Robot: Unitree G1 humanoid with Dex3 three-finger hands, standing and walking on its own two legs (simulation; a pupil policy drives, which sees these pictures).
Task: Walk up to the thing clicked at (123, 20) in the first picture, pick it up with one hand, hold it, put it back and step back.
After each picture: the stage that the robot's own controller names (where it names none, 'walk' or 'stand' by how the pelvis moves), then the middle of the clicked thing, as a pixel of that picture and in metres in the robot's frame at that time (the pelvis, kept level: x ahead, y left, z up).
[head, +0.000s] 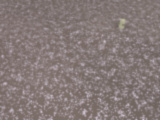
stand; (122, 23) +1.79 -0.52 -0.72
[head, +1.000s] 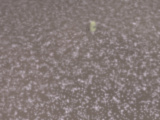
walk; (92, 26) +1.72 -0.02 -0.69
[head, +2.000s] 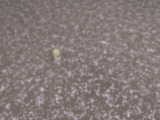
walk; (56, 54) +1.15 +0.32 -0.71
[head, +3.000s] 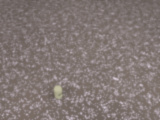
walk; (58, 92) +0.72 +0.22 -0.70
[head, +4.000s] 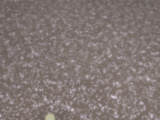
walk; out of the picture +0.45 +0.18 -0.71
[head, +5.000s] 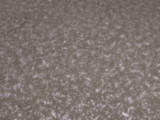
stand; out of the picture +0.37 +0.18 -0.72
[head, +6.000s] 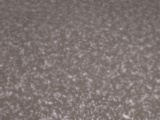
stand; out of the picture +0.37 +0.17 -0.72
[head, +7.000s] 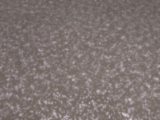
stand; out of the picture +0.38 +0.18 -0.73
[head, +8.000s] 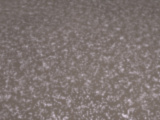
stand; out of the picture +0.37 +0.18 -0.73
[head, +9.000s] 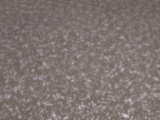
go down; out of the picture +0.36 +0.18 -0.73
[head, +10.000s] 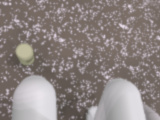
go down; (25, 55) +0.45 +0.22 -0.30
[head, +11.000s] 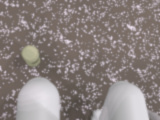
close in; (31, 56) +0.44 +0.22 -0.30
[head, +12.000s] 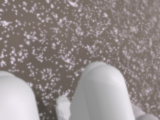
close in; out of the picture +0.43 +0.27 -0.22
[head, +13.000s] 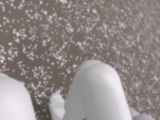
close; out of the picture +0.42 +0.28 -0.22
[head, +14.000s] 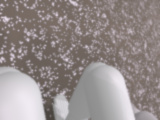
lift; out of the picture +0.39 +0.24 -0.22
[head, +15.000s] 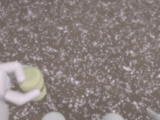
lift; (33, 84) +0.33 +0.17 -0.01
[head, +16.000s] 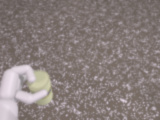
hold; (40, 88) +0.33 +0.15 +0.01
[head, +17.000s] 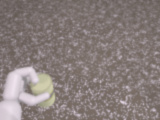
hold; (43, 91) +0.32 +0.15 +0.00
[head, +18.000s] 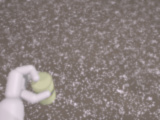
crouch; (44, 89) +0.34 +0.14 -0.03
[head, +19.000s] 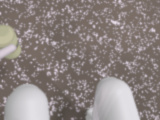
lower; (7, 43) +0.46 +0.21 -0.09
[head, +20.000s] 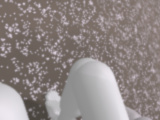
lower; out of the picture +0.44 +0.28 -0.23
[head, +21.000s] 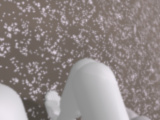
lower; out of the picture +0.44 +0.28 -0.23
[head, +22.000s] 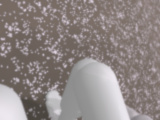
lower; out of the picture +0.43 +0.28 -0.23
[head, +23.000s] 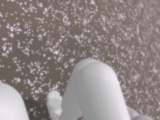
lower; out of the picture +0.43 +0.28 -0.22
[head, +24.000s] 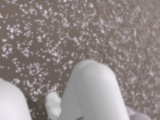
open; out of the picture +0.42 +0.27 -0.23
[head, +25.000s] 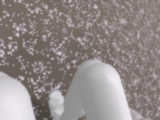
rise; out of the picture +0.42 +0.27 -0.23
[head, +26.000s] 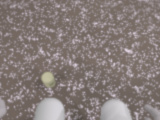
walk; (48, 80) +0.44 +0.19 -0.46
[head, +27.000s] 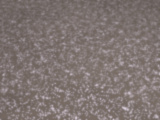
stand; out of the picture +0.39 +0.16 -0.66
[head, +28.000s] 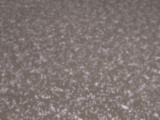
stand; out of the picture +0.39 +0.17 -0.67
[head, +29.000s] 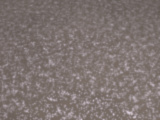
stand; out of the picture +0.40 +0.15 -0.72
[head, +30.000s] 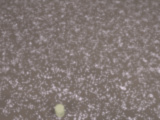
walk; (59, 110) +0.43 +0.12 -0.71
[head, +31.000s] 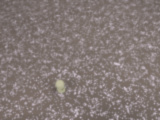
walk; (60, 86) +0.65 +0.20 -0.69
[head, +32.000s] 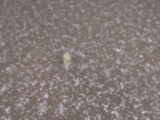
stand; (66, 59) +0.99 +0.15 -0.70
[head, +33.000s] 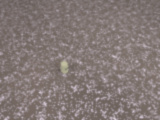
stand; (64, 67) +0.98 +0.17 -0.71
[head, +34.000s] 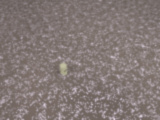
stand; (63, 69) +0.99 +0.20 -0.73
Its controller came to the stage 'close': yes
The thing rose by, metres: 0.72
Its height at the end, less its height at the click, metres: +0.00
